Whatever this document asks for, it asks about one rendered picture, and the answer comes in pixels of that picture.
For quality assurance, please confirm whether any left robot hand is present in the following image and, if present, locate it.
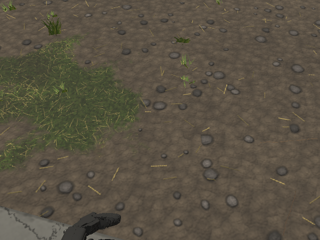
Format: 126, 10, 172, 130
61, 212, 121, 240

